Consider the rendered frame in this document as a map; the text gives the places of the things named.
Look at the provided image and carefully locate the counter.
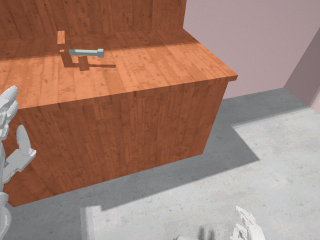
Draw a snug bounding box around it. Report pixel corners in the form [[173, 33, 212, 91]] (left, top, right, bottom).
[[0, 0, 238, 207]]

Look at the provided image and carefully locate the robot right hand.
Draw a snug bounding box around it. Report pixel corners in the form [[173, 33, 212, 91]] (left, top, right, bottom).
[[230, 206, 267, 240]]

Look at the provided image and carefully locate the robot left hand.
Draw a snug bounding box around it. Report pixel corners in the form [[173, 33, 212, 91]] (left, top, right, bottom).
[[0, 85, 37, 192]]

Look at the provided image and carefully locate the robot left forearm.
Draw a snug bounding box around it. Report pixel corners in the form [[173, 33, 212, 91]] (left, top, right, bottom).
[[0, 192, 12, 240]]

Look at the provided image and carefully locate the tap lever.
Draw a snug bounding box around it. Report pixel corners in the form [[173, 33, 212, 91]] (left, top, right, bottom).
[[69, 48, 105, 58]]

